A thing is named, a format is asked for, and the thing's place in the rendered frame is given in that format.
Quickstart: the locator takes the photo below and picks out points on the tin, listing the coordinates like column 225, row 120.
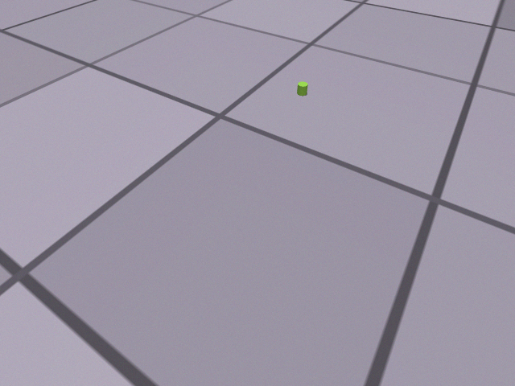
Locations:
column 302, row 88

